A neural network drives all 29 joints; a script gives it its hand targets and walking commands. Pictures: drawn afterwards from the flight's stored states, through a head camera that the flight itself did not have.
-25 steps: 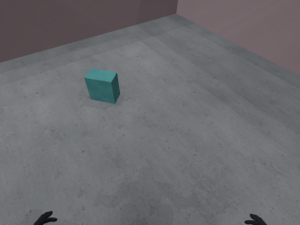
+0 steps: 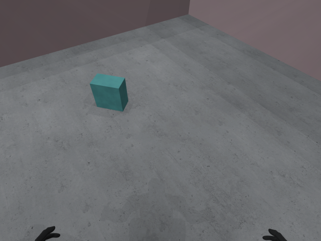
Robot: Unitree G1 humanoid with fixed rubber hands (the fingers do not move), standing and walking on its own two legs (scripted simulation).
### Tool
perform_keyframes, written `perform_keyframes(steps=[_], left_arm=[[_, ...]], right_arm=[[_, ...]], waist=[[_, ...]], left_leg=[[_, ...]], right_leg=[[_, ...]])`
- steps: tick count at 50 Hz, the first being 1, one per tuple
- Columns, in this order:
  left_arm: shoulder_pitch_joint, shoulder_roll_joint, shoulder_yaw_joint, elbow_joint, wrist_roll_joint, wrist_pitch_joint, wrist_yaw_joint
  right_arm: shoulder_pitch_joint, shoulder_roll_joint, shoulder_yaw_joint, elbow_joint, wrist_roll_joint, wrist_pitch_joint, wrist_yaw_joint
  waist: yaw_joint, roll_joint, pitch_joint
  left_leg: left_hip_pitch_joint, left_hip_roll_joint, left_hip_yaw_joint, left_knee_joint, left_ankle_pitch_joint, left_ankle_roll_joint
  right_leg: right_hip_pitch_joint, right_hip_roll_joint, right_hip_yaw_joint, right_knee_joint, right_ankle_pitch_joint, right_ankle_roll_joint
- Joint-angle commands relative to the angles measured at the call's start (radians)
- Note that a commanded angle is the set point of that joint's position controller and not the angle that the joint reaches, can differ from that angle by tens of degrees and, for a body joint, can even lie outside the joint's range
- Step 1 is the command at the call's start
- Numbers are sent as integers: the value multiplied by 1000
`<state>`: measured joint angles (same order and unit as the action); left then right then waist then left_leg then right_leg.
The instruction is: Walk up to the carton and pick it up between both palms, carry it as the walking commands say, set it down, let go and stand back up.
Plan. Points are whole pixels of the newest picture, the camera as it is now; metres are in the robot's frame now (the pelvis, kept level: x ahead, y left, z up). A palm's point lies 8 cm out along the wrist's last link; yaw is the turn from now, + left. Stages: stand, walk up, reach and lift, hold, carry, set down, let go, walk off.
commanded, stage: walk up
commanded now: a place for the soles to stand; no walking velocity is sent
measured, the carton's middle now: (110, 92) +1.34 +0.45 -0.65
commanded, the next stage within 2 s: none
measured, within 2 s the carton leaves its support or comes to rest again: neither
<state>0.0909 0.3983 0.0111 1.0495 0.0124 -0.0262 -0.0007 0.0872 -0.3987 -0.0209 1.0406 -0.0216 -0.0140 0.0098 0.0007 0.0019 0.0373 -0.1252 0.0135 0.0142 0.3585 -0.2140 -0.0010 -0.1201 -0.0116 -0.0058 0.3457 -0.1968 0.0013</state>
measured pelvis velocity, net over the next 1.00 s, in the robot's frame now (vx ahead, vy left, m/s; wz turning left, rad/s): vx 0.32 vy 0.23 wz -0.04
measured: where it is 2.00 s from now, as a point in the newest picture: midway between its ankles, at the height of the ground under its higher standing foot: (101, 165)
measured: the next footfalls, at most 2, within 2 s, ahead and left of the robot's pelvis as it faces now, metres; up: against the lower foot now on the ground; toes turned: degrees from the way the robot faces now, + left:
left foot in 0.30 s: +0.17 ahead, +0.22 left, +0.00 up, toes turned +1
right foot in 0.58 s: +0.27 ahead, +0.01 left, +0.00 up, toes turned -6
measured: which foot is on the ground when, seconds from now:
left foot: down 0.00-0.02, up 0.04-0.28, down 0.30-0.60, up 0.62-0.90, down 0.92-1.00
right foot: down 0.00-0.30, up 0.32-0.56, down 0.58-0.94, up 0.96-1.00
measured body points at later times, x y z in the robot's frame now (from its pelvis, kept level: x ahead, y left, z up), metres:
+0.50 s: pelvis +0.12 +0.11 -0.02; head +0.13 +0.11 +0.43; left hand +0.23 +0.46 -0.10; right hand +0.18 -0.24 -0.10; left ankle +0.13 +0.22 -0.75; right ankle +0.15 -0.01 -0.72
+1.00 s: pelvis +0.32 +0.23 -0.04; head +0.34 +0.22 +0.41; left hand +0.38 +0.61 -0.10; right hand +0.47 -0.12 -0.09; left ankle +0.41 +0.34 -0.75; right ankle +0.25 +0.04 -0.70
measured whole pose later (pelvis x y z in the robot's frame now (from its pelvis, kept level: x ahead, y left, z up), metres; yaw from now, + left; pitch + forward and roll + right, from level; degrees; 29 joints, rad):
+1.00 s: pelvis +0.32 +0.23 -0.04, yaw -2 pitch -2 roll -1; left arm 0.39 0.56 0.08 0.79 0.00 -0.10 0.03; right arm 0.19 -0.52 -0.14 0.65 -0.02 -0.04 0.11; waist 0.02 0.03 0.06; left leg -0.45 0.04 0.04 0.76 -0.26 0.02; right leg -0.35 -0.10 0.07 1.06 -0.48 -0.04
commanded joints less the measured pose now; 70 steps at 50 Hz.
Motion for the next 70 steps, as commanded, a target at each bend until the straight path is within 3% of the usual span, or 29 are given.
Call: perform_keyframes(steps=[1, 3, 5, 10, 13, 15, 16, 17, 18, 21, 26, 29, 30, 31, 33, 38, 44, 46, 47, 48, 49, 50, 53, 57, 62, 64, 65, 66, 70], left_arm=[[201, 329, 107, -50, 8, -45, 5], [238, 382, 147, -82, 16, -67, 8], [168, 365, 149, -146, 12, -80, 15], [160, 382, 144, -205, 30, -87, 9], [106, 388, 140, -232, 30, -77, 8], [151, 277, 110, -240, 26, -63, 11], [143, 182, 84, -294, -8, -75, 19], [165, 275, 94, -277, 7, -70, 32], [194, 320, 112, -258, 0, -74, 27], [296, 342, 126, -203, -8, -74, 8], [258, 284, 120, -243, -10, -86, -5], [403, 305, 137, -215, -7, -109, 13], [502, 368, 166, -214, -2, -116, 29], [484, 471, 186, -261, 8, -118, 40], [378, 419, 158, -316, -11, -117, 39], [361, 392, 144, -335, -3, -124, 33], [263, 429, 144, -350, 2, -107, 23], [267, 369, 122, -338, 3, -96, 23], [301, 300, 101, -340, -9, -94, 23], [264, 243, 85, -378, -26, -99, 32], [266, 326, 96, -348, -10, -86, 44], [273, 342, 106, -331, -12, -89, 41], [358, 339, 114, -258, -15, -88, 29], [313, 289, 110, -269, -15, -89, 20], [348, 271, 110, -259, -16, -106, 24], [514, 357, 158, -233, -12, -116, 47], [514, 457, 185, -267, -4, -114, 59], [438, 455, 179, -289, -14, -109, 57], [334, 390, 139, -338, -9, -115, 49]], right_arm=[[-71, -258, -101, -158, -48, 1, 51], [-183, -198, -97, -243, -53, 9, 83], [-105, -231, -120, -243, -40, 6, 95], [-98, -224, -150, -289, -27, 20, 137], [65, -228, -173, -271, -11, 13, 136], [296, -290, -203, -223, -17, -3, 113], [309, -412, -212, -275, -37, -13, 95], [204, -418, -212, -307, -12, -14, 92], [136, -381, -204, -332, -2, -10, 90], [81, -317, -179, -361, -9, -18, 83], [143, -301, -177, -402, -27, -19, 94], [100, -232, -149, -439, -21, -9, 97], [122, -174, -132, -450, -23, -14, 95], [162, -169, -122, -473, -16, -12, 85], [128, -293, -139, -446, -11, 1, 74], [148, -242, -135, -410, -12, -1, 104], [130, -235, -157, -415, 1, -7, 130], [261, -269, -181, -377, 0, -16, 121], [366, -326, -201, -359, -11, -26, 106], [366, -424, -208, -395, -12, -31, 89], [276, -426, -208, -412, 16, -31, 86], [229, -382, -195, -423, 24, -26, 81], [190, -305, -165, -428, 11, -27, 73], [242, -303, -167, -428, -6, -30, 81], [158, -263, -150, -470, -8, -13, 84], [145, -186, -124, -493, -11, -20, 79], [206, -165, -115, -509, -12, -21, 71], [175, -278, -133, -492, -15, -4, 57], [220, -280, -134, -422, -11, -1, 75]], waist=[[65, 4, -49], [88, -142, 89], [19, -60, 50], [5, -163, 44], [-80, -147, 37], [-170, 143, -57], [-174, 451, -46], [-116, 190, -14], [-67, 121, 11], [-11, 171, 47], [-24, 170, 70], [78, 43, -15], [132, -136, -78], [97, -232, -105], [33, 4, 11], [16, -125, 16], [-30, -185, 30], [-96, -61, -16], [-148, 170, -91], [-156, 405, -75], [-115, 158, -88], [-78, 101, -43], [-31, 158, 9], [-44, 189, 33], [16, 121, 37], [129, -88, -62], [102, -232, -111], [63, -38, -81], [-5, -82, 15]], left_leg=[[-298, 82, -73, 167, -413, 77], [-645, 63, -91, 527, -260, 48], [-590, 113, -146, 552, -178, 10], [-311, 90, -29, 393, -169, -7], [-33, 44, 51, 264, -93, 14], [287, -4, 13, 138, -241, 45], [248, 287, -561, -143, -584, 176], [68, 374, -650, -172, -721, 265], [-27, 362, -593, -156, -680, 272], [-157, 233, -301, -101, -408, 243], [-172, 250, -238, -61, -265, 261], [-392, 140, -86, 232, -201, 153], [-504, 31, 2, 539, -145, 97], [-659, -57, -78, 761, -340, 51], [-703, 47, -200, 875, -227, 36], [-526, 92, -70, 620, -179, -13], [-202, 48, 51, 361, -68, 35], [37, -1, 52, 285, -133, 62], [180, 34, -86, 168, -284, 104], [157, 285, -599, -98, -489, 199], [68, 351, -647, -94, -552, 267], [-9, 335, -570, -64, -508, 289], [-135, 231, -304, -19, -209, 258], [-135, 247, -250, -18, -98, 284], [-281, 195, -139, 95, -101, 197], [-496, 45, -17, 534, 48, 73], [-672, -66, -44, 770, -333, 18], [-700, 6, -175, 881, -338, 33], [-597, 94, -126, 749, -219, 0]], right_leg=[[117, -181, 261, -31, -435, -152], [166, -392, 591, -199, -614, -280], [108, -357, 480, -181, -455, -260], [-149, -248, 248, -138, -361, -210], [-329, -210, 162, -23, -371, -175], [-509, -74, 20, 432, -293, -117], [-699, 102, -20, 754, -421, -51], [-661, 13, 146, 867, -335, -60], [-595, -18, 135, 867, -273, -51], [-416, -59, 44, 642, -215, -17], [-295, -23, -30, 374, -171, -32], [129, 28, -35, 170, -54, -53], [261, -120, 198, 68, -305, -86], [228, -418, 783, -106, -534, -221], [107, -423, 640, -48, -438, -289], [-65, -276, 216, 26, 112, -259], [-282, -251, 100, 39, -134, -195], [-381, -198, 27, 273, -67, -153], [-464, -103, -53, 610, -36, -107], [-678, 51, -63, 853, -364, -50], [-655, -16, 90, 936, -311, -61], [-625, -50, 88, 930, -253, -54], [-479, -81, 25, 702, -214, -21], [-405, -50, -26, 517, -203, -23], [-117, 2, -71, 255, -30, -54], [207, -122, 191, 106, -260, -119], [245, -430, 737, -31, -414, -277], [164, -486, 760, -42, -503, -326], [-62, -314, 327, 33, -83, -274]])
